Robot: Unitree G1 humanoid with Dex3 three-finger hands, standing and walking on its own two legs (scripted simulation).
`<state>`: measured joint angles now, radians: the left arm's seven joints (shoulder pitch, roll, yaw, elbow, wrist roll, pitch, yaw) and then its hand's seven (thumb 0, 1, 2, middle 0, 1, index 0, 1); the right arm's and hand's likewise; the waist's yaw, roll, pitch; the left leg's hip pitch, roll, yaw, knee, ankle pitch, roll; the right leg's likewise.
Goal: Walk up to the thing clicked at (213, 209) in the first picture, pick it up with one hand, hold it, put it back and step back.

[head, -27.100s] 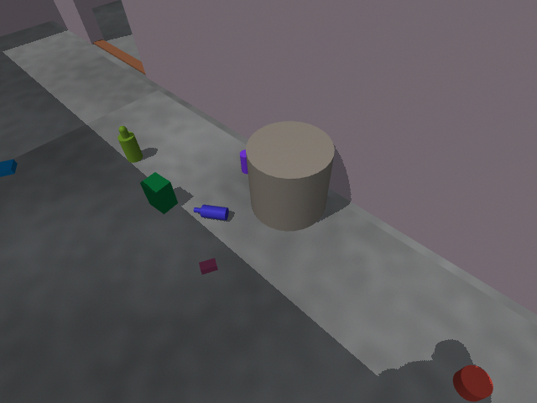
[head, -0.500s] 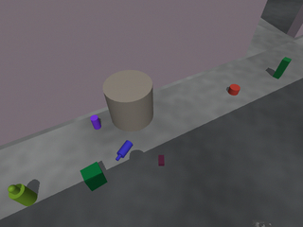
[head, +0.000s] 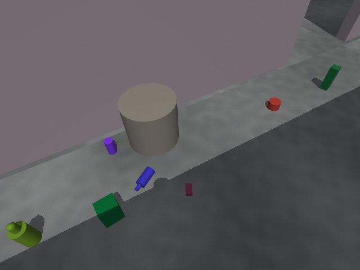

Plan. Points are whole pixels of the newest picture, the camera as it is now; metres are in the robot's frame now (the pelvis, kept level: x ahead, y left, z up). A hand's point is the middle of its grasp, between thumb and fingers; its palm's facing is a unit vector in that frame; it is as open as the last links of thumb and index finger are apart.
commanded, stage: stand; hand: left
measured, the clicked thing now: (143, 179) +0.76 +0.26 -0.75
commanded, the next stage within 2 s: walk up in 0.30 s
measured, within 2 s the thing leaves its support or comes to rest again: neither
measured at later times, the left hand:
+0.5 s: hand out of the picture +0.07 +0.29 -0.16, palm faces +0.06 -0.94 -0.34, open 7.3 cm
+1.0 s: hand (71, 234) +0.26 +0.33 -0.16, palm faces -0.07 -0.94 -0.33, open 7.4 cm
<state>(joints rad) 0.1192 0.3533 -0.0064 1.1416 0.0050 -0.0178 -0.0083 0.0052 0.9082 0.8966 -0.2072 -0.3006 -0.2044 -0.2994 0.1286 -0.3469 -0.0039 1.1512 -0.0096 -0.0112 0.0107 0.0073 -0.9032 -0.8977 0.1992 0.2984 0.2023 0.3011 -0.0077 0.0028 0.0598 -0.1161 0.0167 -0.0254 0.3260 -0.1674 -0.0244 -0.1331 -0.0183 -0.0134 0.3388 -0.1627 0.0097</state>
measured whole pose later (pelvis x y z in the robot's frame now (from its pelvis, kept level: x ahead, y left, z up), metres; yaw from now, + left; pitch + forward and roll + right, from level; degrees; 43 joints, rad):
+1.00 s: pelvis +0.20 +0.06 -0.01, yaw -1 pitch -4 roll +1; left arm 0.26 0.43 0.07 0.94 0.02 0.01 -0.08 0.01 0.91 0.90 -0.20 -0.30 -0.20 -0.30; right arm 0.37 -0.36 -0.06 0.89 -0.01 -0.09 0.03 0.01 -0.90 -0.90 0.20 0.30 0.21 0.30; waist -0.03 -0.06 0.10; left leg 0.01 -0.01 0.11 0.37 -0.31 0.02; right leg -0.48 -0.08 0.05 0.72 -0.15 -0.01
